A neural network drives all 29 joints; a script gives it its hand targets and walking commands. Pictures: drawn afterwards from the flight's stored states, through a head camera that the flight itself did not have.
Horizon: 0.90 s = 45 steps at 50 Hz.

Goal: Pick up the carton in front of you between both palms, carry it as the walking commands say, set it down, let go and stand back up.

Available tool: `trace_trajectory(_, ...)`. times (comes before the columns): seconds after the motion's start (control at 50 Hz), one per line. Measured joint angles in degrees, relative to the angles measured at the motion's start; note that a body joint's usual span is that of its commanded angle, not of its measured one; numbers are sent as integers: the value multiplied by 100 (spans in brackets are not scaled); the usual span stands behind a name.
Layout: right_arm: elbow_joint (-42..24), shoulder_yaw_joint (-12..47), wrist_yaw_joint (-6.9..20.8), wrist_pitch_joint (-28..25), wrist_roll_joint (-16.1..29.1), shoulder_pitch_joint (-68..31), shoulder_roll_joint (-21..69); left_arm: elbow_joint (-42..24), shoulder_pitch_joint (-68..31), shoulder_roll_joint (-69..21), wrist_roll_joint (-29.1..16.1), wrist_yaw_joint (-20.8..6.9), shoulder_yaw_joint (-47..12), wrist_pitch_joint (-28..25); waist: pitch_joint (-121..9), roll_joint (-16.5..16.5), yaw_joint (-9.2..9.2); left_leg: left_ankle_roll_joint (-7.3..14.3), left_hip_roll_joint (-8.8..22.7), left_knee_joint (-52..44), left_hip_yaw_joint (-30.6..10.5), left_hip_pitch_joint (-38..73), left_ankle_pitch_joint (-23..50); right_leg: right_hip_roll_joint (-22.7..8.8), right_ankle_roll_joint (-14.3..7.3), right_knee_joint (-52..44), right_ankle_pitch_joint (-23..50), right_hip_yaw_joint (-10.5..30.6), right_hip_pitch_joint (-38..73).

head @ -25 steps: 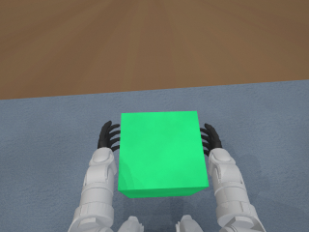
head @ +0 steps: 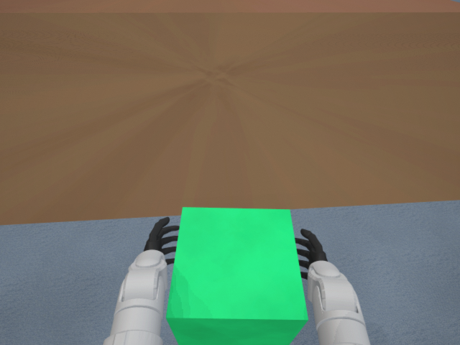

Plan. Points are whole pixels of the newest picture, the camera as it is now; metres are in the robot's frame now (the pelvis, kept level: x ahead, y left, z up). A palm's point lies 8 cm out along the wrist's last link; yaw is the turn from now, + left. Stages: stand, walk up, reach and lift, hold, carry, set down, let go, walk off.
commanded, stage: reach and lift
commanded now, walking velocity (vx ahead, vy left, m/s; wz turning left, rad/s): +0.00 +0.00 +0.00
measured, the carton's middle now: (234, 284) +0.30 +0.00 -0.06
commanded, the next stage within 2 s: hold in 0.96 s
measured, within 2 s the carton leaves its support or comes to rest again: neither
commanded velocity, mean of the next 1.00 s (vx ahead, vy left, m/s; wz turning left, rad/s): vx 0.00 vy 0.00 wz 0.00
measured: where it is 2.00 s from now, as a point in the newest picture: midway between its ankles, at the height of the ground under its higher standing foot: outside the picture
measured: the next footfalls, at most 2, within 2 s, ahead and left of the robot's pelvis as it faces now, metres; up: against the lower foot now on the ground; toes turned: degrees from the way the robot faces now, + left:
none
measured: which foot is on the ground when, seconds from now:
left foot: down 0.00-1.00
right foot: down 0.00-1.00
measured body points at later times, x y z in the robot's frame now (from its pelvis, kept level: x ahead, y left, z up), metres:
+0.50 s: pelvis -0.01 -0.01 +0.00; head -0.03 -0.01 +0.45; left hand +0.31 +0.14 +0.03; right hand +0.30 -0.16 +0.02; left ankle +0.01 +0.12 -0.74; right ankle +0.02 -0.13 -0.74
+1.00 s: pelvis +0.00 +0.00 +0.01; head -0.03 +0.00 +0.46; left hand +0.31 +0.15 +0.04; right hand +0.30 -0.15 +0.03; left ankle +0.01 +0.12 -0.74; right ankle +0.02 -0.13 -0.74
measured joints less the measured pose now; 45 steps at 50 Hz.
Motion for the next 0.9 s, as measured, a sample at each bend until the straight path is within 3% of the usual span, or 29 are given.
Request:
trace_trajectory(0.12, 163, -236, 103, 158, -238, -262, 68, 143, -258, -80, 285, -60, 239, 159, 273, -19, 14, -7, 12, -20, 13, 198, 45, 12, -11, -9, 47, 13, 188)
trace_trajectory(0.34, 2, -306, 123, 165, -295, -437, 122, -28, -410, -134, 364, -135, 380, 137, 505, 4, 17, -43, 27, -100, -34, 251, 129, 23, -36, -45, 101, -29, 231)
trace_trajectory(0.9, -576, 202, 77, 596, -75, 44, -7, -621, 68, 17, 137, -159, -205, 615, 470, -26, 15, -17, 39, -632, -26, 844, 214, -10, -24, -584, 187, -9, 827)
